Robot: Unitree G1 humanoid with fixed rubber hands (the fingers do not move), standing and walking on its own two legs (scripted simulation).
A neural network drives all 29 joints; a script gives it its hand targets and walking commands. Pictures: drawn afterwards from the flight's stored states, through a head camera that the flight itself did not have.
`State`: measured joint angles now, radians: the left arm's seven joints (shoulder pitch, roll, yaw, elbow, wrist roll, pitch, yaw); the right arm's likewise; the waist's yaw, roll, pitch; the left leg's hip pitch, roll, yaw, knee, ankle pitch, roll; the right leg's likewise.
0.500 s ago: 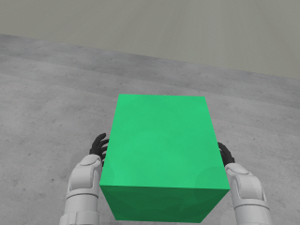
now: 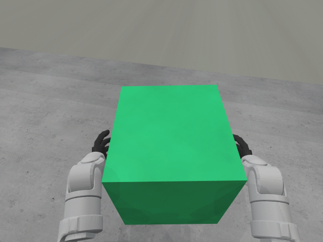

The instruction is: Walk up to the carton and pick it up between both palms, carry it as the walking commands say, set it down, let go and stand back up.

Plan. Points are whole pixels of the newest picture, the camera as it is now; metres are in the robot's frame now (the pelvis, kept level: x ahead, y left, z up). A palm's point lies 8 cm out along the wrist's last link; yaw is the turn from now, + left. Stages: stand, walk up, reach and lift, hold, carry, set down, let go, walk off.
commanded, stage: carry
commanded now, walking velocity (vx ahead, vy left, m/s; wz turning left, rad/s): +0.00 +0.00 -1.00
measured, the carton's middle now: (170, 155) +0.34 +0.02 +0.03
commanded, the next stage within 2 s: none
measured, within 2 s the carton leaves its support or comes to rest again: neither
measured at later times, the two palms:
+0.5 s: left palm (165, 141) +0.35 +0.03 +0.08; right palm (316, 206) +0.20 -0.28 +0.07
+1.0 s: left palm (222, 155) +0.32 -0.11 +0.07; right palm out of the picture +0.06 -0.35 +0.07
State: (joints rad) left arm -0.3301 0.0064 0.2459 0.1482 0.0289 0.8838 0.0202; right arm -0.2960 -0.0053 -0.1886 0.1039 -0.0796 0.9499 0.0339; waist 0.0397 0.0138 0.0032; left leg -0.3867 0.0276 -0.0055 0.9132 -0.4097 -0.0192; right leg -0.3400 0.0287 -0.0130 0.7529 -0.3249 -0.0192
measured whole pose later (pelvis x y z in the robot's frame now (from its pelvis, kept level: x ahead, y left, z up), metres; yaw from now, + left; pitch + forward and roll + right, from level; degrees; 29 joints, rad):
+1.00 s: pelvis -0.04 +0.00 +0.00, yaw -47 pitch +5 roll +1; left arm -0.44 -0.05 0.36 -0.06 -0.07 1.05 0.13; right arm -0.38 0.05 -0.26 -0.11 0.04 1.07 -0.12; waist 0.00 -0.06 0.03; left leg -0.40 0.08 0.14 0.73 -0.37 -0.05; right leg -0.59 0.15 0.17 0.74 -0.26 -0.03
